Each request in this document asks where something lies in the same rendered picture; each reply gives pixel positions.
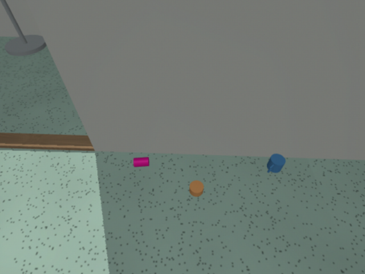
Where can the coat stand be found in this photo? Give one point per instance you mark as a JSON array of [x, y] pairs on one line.
[[24, 44]]

